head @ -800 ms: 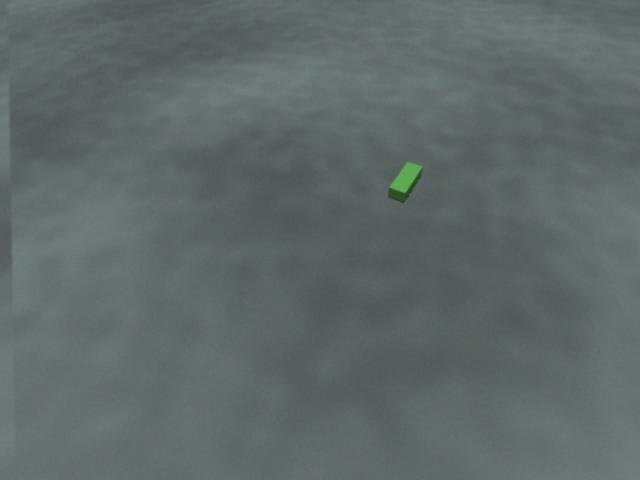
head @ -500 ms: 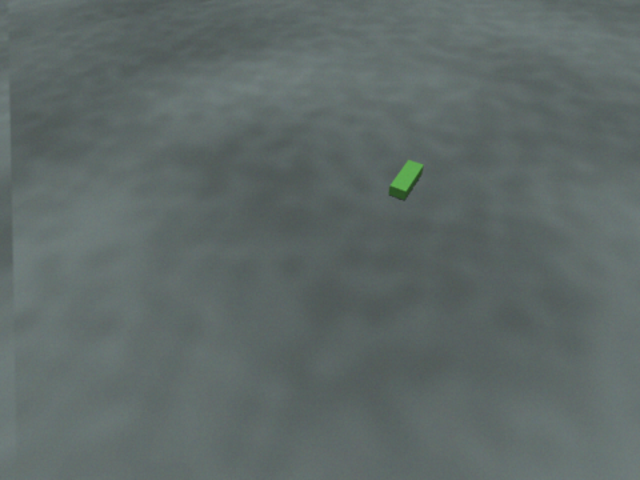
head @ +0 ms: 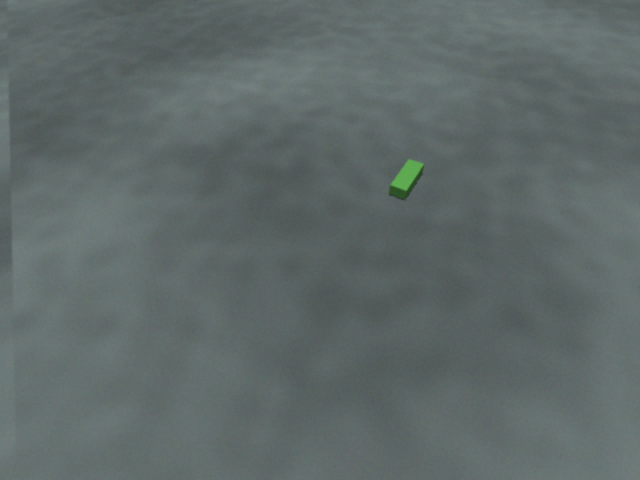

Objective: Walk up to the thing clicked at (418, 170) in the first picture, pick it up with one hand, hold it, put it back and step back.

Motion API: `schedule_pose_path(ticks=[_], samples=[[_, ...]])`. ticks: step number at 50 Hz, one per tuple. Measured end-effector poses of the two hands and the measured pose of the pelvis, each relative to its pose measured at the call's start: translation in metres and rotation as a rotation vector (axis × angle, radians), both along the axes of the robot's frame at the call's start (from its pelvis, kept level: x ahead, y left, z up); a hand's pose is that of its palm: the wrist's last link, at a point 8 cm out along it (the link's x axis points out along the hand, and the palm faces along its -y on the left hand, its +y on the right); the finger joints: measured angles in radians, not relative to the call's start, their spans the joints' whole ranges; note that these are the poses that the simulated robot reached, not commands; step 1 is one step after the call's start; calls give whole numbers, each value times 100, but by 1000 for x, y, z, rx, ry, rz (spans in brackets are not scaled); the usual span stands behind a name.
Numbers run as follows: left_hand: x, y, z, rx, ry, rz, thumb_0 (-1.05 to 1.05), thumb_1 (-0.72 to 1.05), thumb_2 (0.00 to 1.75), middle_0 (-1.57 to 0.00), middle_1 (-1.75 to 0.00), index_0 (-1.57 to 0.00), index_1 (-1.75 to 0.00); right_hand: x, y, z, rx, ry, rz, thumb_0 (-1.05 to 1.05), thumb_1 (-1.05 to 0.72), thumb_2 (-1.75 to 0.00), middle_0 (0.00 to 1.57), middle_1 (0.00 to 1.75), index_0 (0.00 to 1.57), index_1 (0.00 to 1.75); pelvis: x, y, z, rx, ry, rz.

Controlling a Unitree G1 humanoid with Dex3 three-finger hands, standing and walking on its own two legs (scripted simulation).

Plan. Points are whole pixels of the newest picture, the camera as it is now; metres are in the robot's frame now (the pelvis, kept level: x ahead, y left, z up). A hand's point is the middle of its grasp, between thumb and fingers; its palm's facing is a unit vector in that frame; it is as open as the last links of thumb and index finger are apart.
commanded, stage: stand
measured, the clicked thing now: (406, 178) +1.49 -0.37 -0.76
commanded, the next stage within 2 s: walk up in 0.32 s
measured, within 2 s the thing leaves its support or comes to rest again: neither
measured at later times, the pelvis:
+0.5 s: pelvis -0.01 +0.02 -0.01, yaw -10 degrees
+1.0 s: pelvis -0.02 +0.05 -0.02, yaw -28 degrees
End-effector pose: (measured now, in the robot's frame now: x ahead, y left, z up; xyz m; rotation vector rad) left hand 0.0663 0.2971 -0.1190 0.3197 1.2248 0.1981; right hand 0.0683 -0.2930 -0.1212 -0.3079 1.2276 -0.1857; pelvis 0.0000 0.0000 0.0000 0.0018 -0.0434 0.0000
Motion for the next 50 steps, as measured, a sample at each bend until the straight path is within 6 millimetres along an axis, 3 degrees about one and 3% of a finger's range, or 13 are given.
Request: schedule_pose_path(ticks=[18,22,26,30,39,44,50], samples=[[5,1,0,9,3,-20,0,90,90,-21,-30,-21,-30,7,-5,1,-3,-21,-17,0,-90,-90,21,30,21,30,1,1,-2,-3,8,-30],[6,12,-5,28,36,-97,0,90,90,-21,-30,-21,-30,10,-13,4,-33,-104,-89,1,-90,-90,21,30,21,30,-7,12,-10,-9,23,-121],[15,31,-11,44,55,-174,0,90,90,-21,-30,-21,-30,-1,-9,17,-78,-153,-149,0,-90,-90,21,30,20,30,-13,29,-12,-5,38,-192],[39,46,-22,44,40,-236,0,90,90,-21,-30,-21,-30,-30,3,23,-127,-162,-184,0,-90,-90,21,30,20,30,-18,48,-19,2,26,-244],[99,39,-4,10,-15,-414,0,90,90,-20,-30,-20,-30,-118,32,35,-123,-108,-350,0,-90,-90,21,30,21,30,-16,62,-6,-34,15,-369],[133,17,5,25,-53,-523,0,90,90,-20,-30,-20,-30,-168,39,25,-108,-61,-433,0,-90,-90,21,30,21,30,-17,61,-10,-31,13,-433],[163,-26,10,49,-155,-629,0,90,90,-20,-30,-20,-30,-217,38,-4,-70,-10,-538,1,-90,-90,21,30,21,30,-22,47,-25,-37,3,-498]])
